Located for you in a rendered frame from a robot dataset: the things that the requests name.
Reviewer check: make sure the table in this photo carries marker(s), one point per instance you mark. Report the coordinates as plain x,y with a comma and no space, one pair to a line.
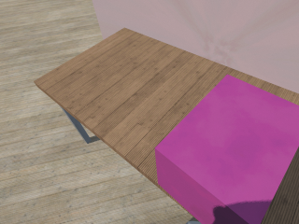
132,90

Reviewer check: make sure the carton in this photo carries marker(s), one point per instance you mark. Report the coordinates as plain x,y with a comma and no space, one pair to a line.
226,159

